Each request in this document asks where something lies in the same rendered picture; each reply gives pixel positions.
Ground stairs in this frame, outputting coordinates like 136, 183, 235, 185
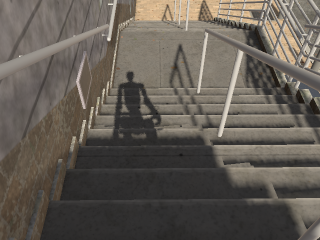
122, 20, 249, 31
40, 87, 320, 240

